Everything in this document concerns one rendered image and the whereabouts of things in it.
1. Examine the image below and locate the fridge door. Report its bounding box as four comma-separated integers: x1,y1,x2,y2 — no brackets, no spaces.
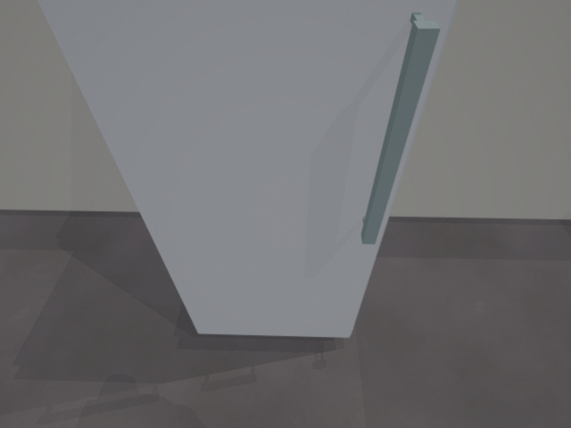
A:
38,0,456,338

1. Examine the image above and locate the handle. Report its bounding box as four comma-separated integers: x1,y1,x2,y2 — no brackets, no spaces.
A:
361,12,440,244

